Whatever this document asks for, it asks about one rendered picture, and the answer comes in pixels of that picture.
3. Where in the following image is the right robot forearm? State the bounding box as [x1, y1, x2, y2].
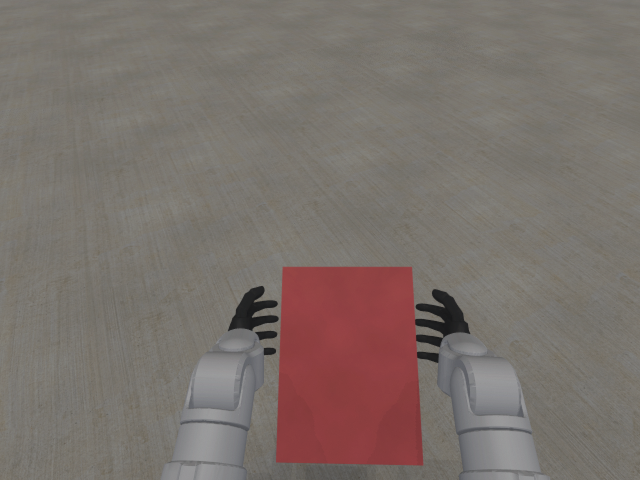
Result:
[437, 332, 551, 480]

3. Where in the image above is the left robot hand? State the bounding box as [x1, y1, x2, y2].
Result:
[228, 286, 279, 355]

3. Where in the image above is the carton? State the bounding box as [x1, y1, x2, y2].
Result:
[276, 267, 423, 466]

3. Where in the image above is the right robot hand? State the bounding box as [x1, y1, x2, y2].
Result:
[415, 289, 470, 363]

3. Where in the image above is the left robot forearm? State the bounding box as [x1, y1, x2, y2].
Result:
[160, 328, 264, 480]

